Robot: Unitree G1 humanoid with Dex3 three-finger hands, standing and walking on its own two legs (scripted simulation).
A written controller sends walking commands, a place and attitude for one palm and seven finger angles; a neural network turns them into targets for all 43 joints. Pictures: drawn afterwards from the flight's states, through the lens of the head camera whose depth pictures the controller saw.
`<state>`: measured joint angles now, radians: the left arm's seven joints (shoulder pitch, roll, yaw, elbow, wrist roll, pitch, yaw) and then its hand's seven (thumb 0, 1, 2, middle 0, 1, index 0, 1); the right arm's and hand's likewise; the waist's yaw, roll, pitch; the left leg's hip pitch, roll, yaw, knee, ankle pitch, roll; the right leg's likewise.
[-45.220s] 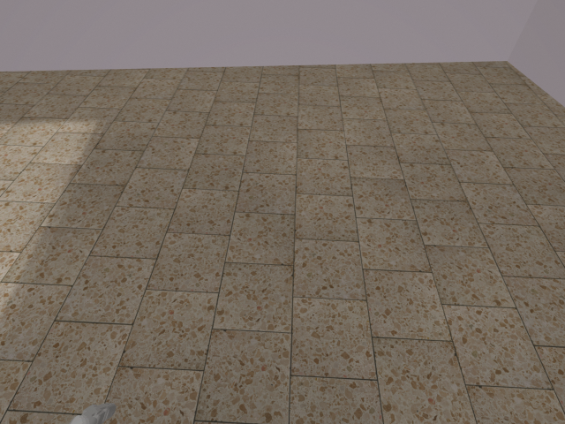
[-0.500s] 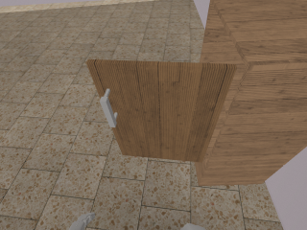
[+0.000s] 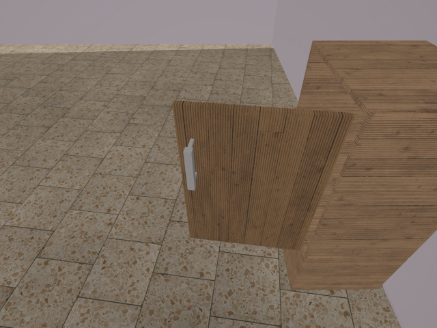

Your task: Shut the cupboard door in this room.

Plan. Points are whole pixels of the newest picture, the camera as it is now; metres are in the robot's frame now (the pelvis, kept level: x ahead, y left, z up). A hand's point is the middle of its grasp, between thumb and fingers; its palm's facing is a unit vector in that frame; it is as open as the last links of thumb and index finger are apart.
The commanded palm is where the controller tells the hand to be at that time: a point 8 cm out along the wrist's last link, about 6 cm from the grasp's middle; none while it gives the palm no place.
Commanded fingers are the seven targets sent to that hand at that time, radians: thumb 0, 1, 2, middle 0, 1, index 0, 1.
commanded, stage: come to a stop and stand still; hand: left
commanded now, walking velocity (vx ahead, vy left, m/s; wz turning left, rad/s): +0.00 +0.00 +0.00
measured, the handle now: (191, 164) +0.54 +0.11 -0.02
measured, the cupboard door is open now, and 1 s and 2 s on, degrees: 82 82 82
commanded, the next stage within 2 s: look again from close up in 0.60 s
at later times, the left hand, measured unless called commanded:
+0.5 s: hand out of the picture -0.03 +0.20 -0.16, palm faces +0.06 -0.98 -0.17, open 7.3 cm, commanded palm none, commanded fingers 0.00 0.90 0.90 -0.20 -0.30 -0.20 -0.30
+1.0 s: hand out of the picture -0.05 +0.17 -0.16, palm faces +0.09 -0.98 -0.15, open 7.4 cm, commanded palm none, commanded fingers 0.00 0.90 0.90 -0.20 -0.30 -0.20 -0.30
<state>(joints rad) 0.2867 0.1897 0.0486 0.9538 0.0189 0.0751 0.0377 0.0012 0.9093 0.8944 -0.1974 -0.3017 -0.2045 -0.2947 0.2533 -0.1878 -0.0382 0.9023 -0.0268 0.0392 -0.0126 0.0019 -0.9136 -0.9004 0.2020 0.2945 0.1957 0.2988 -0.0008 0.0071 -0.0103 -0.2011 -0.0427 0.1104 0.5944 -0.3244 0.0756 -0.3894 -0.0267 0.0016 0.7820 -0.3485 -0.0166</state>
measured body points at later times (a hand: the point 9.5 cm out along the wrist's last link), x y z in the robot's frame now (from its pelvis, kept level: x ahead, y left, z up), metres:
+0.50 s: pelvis -0.04 +0.03 +0.01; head -0.05 +0.04 +0.46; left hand -0.03 +0.25 -0.15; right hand -0.04 -0.20 -0.14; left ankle +0.01 +0.07 -0.73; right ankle +0.04 -0.10 -0.72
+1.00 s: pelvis -0.02 +0.02 +0.01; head -0.03 +0.03 +0.46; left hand -0.05 +0.23 -0.15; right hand +0.01 -0.21 -0.14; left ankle +0.01 +0.07 -0.73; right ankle +0.04 -0.10 -0.73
